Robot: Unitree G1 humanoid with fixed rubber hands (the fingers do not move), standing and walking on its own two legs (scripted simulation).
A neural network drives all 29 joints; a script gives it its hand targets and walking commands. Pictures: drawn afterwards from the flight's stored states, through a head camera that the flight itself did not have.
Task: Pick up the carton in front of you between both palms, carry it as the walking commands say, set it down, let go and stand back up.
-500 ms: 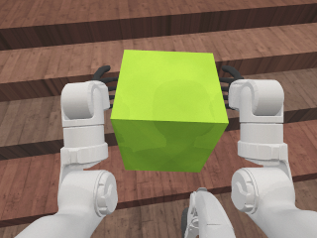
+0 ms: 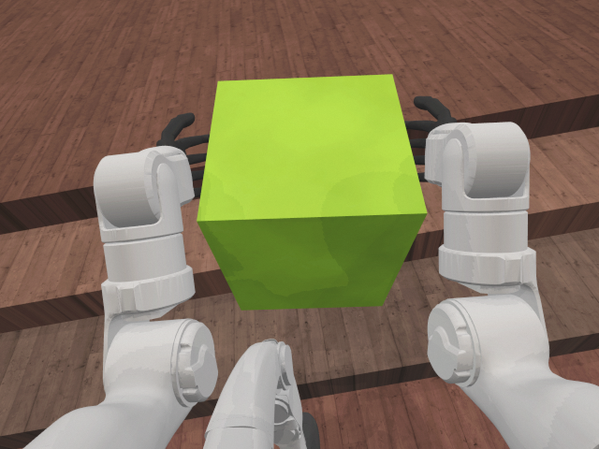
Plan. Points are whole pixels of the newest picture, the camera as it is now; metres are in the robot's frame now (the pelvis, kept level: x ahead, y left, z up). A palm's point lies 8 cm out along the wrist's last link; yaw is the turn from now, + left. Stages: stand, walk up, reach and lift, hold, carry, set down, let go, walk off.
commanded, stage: carry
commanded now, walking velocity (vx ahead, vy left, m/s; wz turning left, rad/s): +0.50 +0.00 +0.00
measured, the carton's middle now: (308, 205) +0.39 +0.01 +0.12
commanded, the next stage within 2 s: none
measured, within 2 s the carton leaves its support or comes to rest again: neither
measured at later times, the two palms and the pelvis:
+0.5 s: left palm out of the picture +0.73 +0.07 +0.33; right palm out of the picture +0.72 -0.22 +0.35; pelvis +0.34 -0.07 +0.14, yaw +0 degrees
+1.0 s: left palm out of the picture +1.01 +0.09 +0.48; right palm out of the picture +1.04 -0.20 +0.48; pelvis +0.65 -0.07 +0.28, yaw +3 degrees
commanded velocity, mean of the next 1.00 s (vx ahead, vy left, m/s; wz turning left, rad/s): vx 0.50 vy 0.00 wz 0.00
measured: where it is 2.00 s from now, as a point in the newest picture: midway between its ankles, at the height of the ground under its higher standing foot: (338, 92)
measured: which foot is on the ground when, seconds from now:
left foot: up 0.00-0.06, down 0.08-0.56, up 0.58-1.00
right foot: down 0.00-0.08, up 0.10-0.52, down 0.54-1.00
